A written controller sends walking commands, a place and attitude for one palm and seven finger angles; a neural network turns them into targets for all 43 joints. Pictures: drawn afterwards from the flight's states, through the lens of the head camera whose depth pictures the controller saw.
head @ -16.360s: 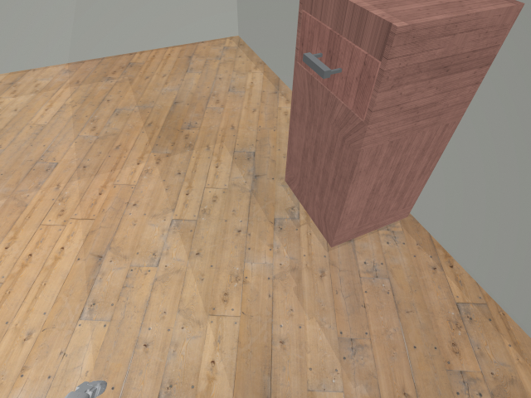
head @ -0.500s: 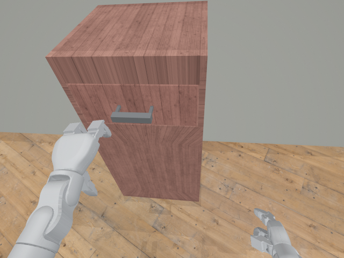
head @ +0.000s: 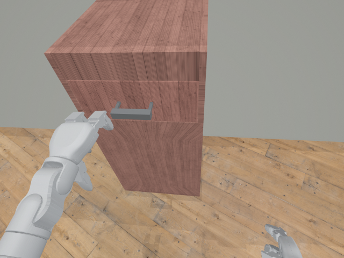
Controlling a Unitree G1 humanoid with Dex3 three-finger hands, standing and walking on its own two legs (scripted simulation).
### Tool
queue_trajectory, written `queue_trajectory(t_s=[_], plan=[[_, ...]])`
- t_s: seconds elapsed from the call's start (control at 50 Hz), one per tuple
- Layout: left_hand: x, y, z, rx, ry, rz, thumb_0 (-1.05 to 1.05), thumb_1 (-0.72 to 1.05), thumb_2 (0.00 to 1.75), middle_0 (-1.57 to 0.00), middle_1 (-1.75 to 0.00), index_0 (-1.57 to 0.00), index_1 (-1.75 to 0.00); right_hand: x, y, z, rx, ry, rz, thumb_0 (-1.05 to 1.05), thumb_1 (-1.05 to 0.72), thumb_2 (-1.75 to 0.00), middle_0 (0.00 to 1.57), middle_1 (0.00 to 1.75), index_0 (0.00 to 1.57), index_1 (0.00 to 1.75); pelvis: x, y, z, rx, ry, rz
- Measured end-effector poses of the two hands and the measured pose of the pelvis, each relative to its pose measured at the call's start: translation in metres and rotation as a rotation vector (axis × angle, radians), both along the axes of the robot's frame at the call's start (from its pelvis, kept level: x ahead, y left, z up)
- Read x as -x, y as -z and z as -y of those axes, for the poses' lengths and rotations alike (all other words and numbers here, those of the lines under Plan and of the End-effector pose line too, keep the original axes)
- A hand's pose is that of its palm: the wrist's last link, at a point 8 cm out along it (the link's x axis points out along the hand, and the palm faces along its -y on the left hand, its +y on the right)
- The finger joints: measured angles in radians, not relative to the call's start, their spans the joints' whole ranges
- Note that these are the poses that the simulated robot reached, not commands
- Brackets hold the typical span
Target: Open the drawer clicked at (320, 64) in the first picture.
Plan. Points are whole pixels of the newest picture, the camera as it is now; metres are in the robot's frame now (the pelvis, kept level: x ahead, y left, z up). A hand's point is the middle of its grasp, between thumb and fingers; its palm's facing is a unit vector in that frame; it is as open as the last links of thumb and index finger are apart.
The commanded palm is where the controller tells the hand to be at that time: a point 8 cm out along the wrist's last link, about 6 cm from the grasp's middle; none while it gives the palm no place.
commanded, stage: raise the hand with hooked fingers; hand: left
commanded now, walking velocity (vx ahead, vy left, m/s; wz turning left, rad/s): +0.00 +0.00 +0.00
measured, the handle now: (133, 109) +0.55 +0.21 -0.01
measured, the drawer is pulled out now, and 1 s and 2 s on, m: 0.00 0.00 0.00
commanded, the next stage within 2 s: move the hooked fingers above the handle in 0.08 s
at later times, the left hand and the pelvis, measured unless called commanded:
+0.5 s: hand (98, 138) +0.35 +0.22 +0.10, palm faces +0.04 -0.09 -0.99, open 13.8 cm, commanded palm +0.32 +0.23 +0.15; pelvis +0.00 +0.00 +0.00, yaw +0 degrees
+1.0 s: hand (113, 124) +0.41 +0.21 +0.08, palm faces +0.01 -0.06 -1.00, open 13.8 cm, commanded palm +0.39 +0.23 +0.13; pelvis +0.01 +0.00 -0.01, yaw -1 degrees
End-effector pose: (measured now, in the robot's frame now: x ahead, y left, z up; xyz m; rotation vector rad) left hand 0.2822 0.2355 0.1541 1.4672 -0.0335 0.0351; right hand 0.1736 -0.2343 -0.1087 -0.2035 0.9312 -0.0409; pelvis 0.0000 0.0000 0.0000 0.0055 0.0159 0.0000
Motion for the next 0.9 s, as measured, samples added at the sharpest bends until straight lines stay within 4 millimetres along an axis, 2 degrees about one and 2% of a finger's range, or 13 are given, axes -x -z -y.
queue_trajectory(t_s=[0.24, 0.4, 0.54, 0.76, 0.9], plan=[[-0.006, 0.000, -0.006, -0.003, -0.056, 0.003, 0.00, -0.49, 0.30, -0.32, -1.20, -0.32, -1.21, -0.009, -0.002, -0.010, -0.026, 0.003, 0.028, 0.01, -0.90, -0.90, 0.20, 0.30, 0.20, 0.29, 0.000, 0.000, -0.001, -0.001, 0.000, -0.001], [-0.026, 0.009, 0.000, -0.011, -0.018, -0.028, 0.00, -0.49, 0.30, -0.32, -1.20, -0.32, -1.21, -0.012, -0.003, -0.015, -0.017, -0.004, 0.034, 0.01, -0.90, -0.90, 0.20, 0.30, 0.20, 0.29, 0.000, 0.001, -0.002, 0.001, -0.006, -0.013], [-0.046, 0.007, 0.007, -0.010, 0.000, 0.002, 0.00, -0.49, 0.30, -0.32, -1.20, -0.32, -1.21, -0.001, 0.002, -0.009, -0.013, 0.028, -0.007, 0.01, -0.90, -0.90, 0.20, 0.30, 0.20, 0.29, -0.004, 0.002, -0.004, 0.001, 0.002, -0.032], [-0.073, 0.018, 0.004, -0.023, -0.012, -0.038, 0.00, -0.49, 0.30, -0.32, -1.20, -0.32, -1.20, 0.027, 0.011, 0.007, 0.015, 0.100, -0.088, 0.01, -0.90, -0.90, 0.20, 0.30, 0.20, 0.29, -0.011, 0.004, -0.005, 0.000, 0.011, -0.060], [-0.089, 0.022, 0.014, -0.034, 0.013, -0.030, 0.00, -0.49, 0.30, -0.32, -1.20, -0.32, -1.20, 0.038, 0.016, 0.015, 0.025, 0.128, -0.124, 0.01, -0.90, -0.90, 0.20, 0.30, 0.20, 0.29, -0.013, 0.006, -0.004, 0.000, 0.009, -0.080]])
